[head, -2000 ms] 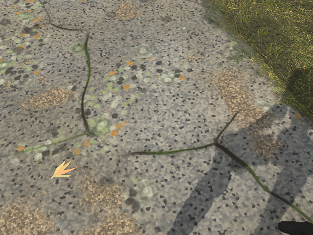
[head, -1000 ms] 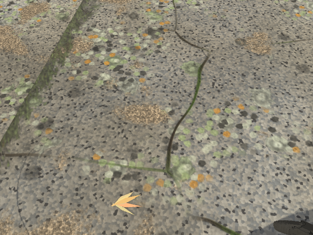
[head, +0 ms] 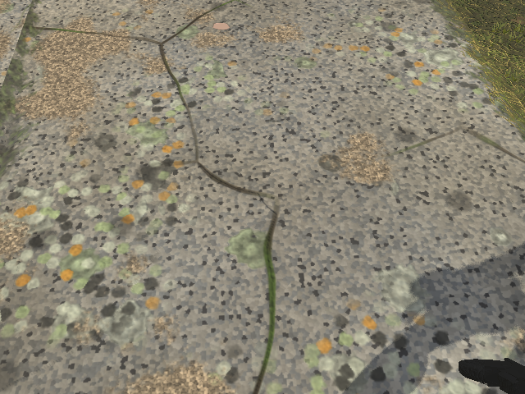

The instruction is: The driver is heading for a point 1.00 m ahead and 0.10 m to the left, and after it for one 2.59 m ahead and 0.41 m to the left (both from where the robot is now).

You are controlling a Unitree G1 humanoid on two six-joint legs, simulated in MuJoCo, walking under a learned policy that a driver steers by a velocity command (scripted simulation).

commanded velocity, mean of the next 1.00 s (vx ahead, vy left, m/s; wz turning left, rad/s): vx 0.50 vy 0.00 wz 0.08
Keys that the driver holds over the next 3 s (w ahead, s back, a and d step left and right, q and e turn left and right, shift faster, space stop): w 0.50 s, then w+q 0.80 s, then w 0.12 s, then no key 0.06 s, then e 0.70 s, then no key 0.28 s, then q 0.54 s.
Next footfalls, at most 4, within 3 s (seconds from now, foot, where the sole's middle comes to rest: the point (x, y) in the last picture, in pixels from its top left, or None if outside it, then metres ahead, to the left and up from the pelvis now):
0.02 left None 0.18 0.13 -0.77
0.52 right None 0.44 -0.14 -0.77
1.08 left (262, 302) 0.72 0.11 -0.77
1.54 right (302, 208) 1.06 0.01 -0.77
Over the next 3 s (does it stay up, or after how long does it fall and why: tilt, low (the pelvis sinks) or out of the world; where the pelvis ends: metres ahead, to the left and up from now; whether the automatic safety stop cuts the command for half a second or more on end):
stays up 0.93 0.09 0.01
